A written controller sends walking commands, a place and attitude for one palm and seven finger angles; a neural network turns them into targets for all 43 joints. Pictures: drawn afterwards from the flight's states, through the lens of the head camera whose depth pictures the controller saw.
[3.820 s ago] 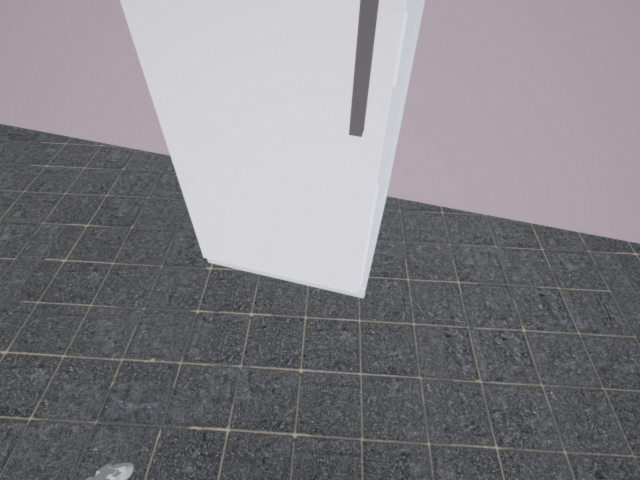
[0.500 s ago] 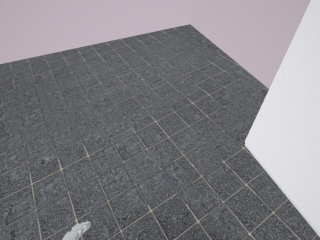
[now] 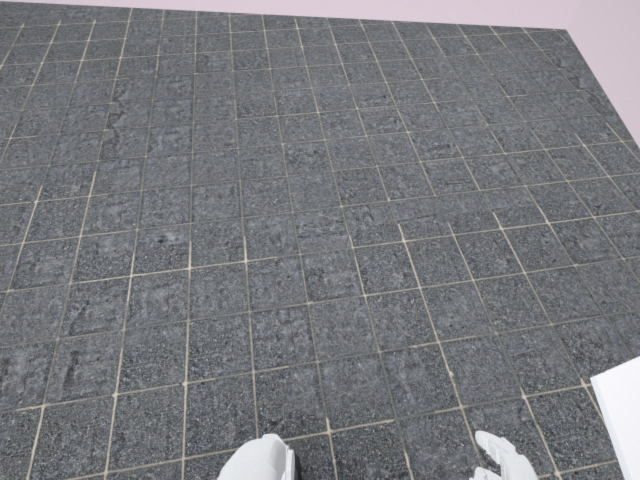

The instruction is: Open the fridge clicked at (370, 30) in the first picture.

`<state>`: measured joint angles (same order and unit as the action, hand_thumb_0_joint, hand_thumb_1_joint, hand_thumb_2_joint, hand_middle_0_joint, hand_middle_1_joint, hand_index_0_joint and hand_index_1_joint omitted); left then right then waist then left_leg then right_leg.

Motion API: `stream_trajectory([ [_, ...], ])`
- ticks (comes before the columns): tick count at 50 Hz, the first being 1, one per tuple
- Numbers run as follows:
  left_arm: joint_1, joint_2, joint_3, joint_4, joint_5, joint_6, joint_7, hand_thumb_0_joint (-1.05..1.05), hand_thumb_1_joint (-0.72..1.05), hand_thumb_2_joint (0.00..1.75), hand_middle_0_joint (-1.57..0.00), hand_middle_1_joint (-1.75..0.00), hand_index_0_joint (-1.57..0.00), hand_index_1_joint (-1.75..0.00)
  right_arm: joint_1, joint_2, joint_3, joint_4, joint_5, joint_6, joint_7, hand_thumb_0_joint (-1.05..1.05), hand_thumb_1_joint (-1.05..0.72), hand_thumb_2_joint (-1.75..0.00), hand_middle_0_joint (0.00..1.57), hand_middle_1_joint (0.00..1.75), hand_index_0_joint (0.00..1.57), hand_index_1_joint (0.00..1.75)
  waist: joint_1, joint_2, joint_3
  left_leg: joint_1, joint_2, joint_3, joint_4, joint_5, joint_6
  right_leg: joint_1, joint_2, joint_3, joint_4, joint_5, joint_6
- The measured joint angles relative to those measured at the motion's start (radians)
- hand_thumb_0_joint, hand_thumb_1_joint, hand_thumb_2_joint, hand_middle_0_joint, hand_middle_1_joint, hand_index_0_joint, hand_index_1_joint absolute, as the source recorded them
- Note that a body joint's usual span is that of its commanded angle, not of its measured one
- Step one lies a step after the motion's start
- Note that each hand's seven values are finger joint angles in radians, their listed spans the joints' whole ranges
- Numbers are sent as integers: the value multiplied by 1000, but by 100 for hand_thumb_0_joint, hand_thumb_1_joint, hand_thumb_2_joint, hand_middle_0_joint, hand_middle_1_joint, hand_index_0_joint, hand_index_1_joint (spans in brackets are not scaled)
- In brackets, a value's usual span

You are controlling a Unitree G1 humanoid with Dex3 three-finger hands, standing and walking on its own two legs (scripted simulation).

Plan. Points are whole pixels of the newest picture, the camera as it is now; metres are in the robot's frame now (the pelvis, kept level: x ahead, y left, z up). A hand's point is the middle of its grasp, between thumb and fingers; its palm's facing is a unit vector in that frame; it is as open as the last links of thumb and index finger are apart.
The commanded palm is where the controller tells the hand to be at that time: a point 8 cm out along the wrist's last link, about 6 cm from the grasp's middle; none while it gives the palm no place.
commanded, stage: turn to face it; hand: right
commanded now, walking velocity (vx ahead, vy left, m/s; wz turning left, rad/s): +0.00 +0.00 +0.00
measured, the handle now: out of the picture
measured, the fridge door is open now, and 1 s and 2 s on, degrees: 0 0 0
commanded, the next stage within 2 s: none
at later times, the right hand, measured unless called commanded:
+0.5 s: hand out of the picture +0.12 -0.24 -0.15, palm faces +0.16 +0.97 -0.17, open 7.4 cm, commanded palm none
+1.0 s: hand out of the picture +0.08 -0.20 -0.12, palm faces +0.41 +0.88 -0.25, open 7.4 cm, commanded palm none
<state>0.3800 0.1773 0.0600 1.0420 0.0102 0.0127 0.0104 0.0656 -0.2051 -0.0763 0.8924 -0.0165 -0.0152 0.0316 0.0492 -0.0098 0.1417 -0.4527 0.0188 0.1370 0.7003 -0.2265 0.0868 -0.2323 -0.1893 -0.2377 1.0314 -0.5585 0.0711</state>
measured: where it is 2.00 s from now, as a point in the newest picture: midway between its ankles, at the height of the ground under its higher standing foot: outside the picture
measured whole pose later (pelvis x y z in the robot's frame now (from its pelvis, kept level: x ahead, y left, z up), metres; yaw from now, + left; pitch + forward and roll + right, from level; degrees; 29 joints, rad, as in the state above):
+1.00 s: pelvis +0.07 +0.01 +0.03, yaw -24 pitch -1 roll -1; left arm 0.19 0.28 0.11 0.93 0.02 0.08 -0.03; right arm 0.20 -0.18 -0.03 0.89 -0.02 0.01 -0.02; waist 0.03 -0.02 0.05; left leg -0.19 0.11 0.14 0.52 -0.31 -0.01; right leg -0.53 -0.01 -0.01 1.12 -0.39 0.07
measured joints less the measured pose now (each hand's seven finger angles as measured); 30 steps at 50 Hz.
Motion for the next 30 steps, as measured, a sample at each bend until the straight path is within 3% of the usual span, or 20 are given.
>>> stream_trajectory([
  [3,-69,13,0,-26,3,18,9,1,91,90,-20,-30,-20,-30,5,9,10,-2,10,9,-23,0,-90,-90,20,30,20,30,-4,-4,6,46,-23,-25,-33,-26,-10,-155,35,133,231,57,5],
  [7,-144,24,-8,-69,12,15,13,0,91,90,-20,-30,-19,-30,29,29,27,30,0,21,-41,0,-90,-90,20,30,20,30,3,-12,-43,105,-37,-46,-133,9,-18,-263,48,191,157,145,0],
  [11,-161,16,-19,-80,8,4,8,0,91,90,-20,-30,-19,-30,48,52,46,58,-5,21,-42,0,-90,-90,20,30,20,30,0,-16,-94,163,-32,-37,-185,8,-31,-237,70,202,-61,185,-13],
  [16,-139,-12,-27,-56,4,10,-4,0,92,90,-20,-30,-19,-30,69,64,49,60,-1,20,-42,0,-90,-90,20,30,20,30,-22,3,-125,209,-12,18,-158,-47,-59,-115,102,165,-328,244,-20],
  [18,-131,-21,-24,-49,7,10,-9,0,93,90,-20,-30,-20,-30,83,56,41,56,3,27,-43,0,-90,-90,20,30,20,30,-29,30,-129,196,17,35,-101,-88,-78,-90,127,158,-380,263,-67],
  [21,-129,-31,-25,-58,17,6,-9,0,93,90,-20,-30,-20,-30,109,33,22,61,3,48,-48,0,-90,-90,20,30,20,30,-35,55,-123,107,26,-17,130,-249,-112,-95,154,160,-392,250,-113],
  [24,-126,-31,-25,-68,17,-1,-5,0,93,90,-20,-30,-20,-30,126,8,5,74,2,55,-45,0,-90,-90,20,30,20,30,-34,51,-107,30,25,-66,316,-236,-130,-79,169,181,-465,295,-119],
  [30,-124,-11,-13,-76,13,2,-6,0,92,90,-21,-30,-20,-30,141,-32,-16,77,6,63,-46,0,-90,-90,20,30,20,30,-34,27,-87,8,41,-117,295,-203,-161,-65,191,232,-564,361,-119],
])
